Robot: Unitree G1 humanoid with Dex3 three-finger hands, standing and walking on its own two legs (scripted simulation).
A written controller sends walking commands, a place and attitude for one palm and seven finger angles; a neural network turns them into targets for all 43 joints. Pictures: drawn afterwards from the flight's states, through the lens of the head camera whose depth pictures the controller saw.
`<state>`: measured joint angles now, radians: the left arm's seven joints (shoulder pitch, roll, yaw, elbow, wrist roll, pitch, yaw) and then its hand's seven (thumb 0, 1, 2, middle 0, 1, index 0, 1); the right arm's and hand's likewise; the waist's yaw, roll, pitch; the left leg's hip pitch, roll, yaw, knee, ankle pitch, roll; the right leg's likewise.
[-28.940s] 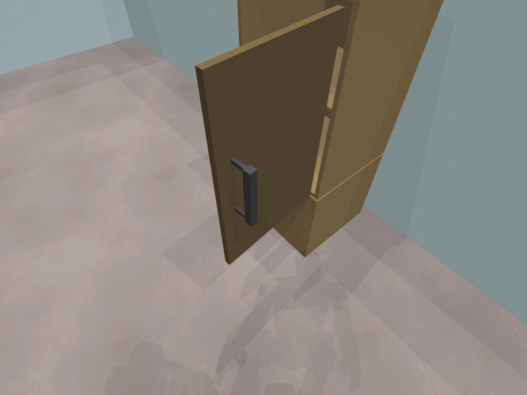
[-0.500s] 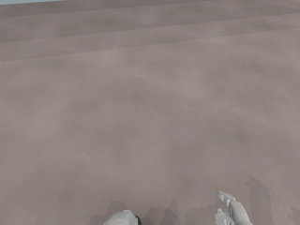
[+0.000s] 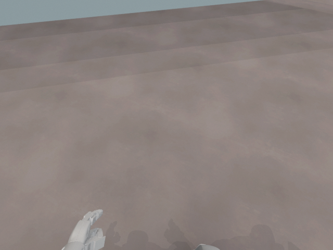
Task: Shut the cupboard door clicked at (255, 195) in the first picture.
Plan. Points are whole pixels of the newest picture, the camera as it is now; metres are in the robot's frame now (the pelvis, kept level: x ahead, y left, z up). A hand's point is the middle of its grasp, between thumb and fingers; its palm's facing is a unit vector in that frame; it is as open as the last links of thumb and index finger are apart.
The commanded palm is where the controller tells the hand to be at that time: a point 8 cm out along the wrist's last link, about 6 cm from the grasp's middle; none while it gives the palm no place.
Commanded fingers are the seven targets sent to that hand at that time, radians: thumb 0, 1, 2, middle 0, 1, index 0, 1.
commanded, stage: walk to a spot facing it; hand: left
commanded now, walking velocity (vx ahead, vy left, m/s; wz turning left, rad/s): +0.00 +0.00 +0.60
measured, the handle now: out of the picture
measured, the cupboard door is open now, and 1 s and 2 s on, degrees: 63 63 63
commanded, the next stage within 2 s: turn to face it in 0.06 s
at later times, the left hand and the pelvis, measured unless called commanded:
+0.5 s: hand out of the picture +0.10 +0.23 -0.17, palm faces +0.15 -0.97 -0.17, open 7.3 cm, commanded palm none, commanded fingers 0.00 0.90 0.90 -0.20 -0.30 -0.20 -0.30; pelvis +0.13 +0.05 +0.01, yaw +2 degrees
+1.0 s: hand (90, 198) +0.29 +0.24 -0.16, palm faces -0.19 -0.95 -0.24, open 7.4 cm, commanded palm none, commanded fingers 0.00 0.90 0.90 -0.20 -0.30 -0.20 -0.30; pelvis +0.18 +0.05 +0.01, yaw -15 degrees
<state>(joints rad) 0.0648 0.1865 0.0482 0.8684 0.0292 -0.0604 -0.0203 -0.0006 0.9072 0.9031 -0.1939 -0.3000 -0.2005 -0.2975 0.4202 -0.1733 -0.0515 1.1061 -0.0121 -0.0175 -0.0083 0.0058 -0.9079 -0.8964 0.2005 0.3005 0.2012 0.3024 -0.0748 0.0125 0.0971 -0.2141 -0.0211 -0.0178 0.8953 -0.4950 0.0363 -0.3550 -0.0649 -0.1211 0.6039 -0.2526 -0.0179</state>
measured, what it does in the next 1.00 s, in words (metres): walks ahead, turning right: left foot, then right foot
